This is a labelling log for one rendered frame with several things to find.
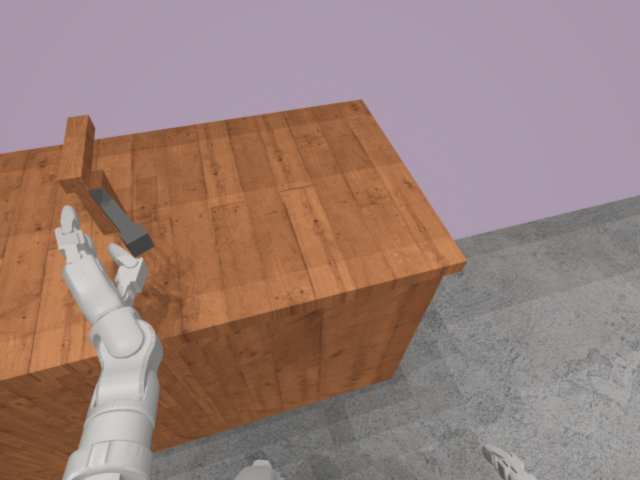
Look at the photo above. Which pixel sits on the tap lever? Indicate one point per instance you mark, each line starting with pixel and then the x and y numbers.
pixel 135 237

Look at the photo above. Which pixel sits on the left robot forearm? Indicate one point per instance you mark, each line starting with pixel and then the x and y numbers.
pixel 117 433

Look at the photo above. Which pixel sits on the right robot hand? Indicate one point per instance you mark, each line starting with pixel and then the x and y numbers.
pixel 508 465

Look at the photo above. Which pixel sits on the left robot hand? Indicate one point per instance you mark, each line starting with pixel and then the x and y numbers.
pixel 84 274

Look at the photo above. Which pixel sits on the left robot shin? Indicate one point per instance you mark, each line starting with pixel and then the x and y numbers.
pixel 261 463

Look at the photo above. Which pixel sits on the counter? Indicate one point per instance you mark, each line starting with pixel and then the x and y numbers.
pixel 294 258

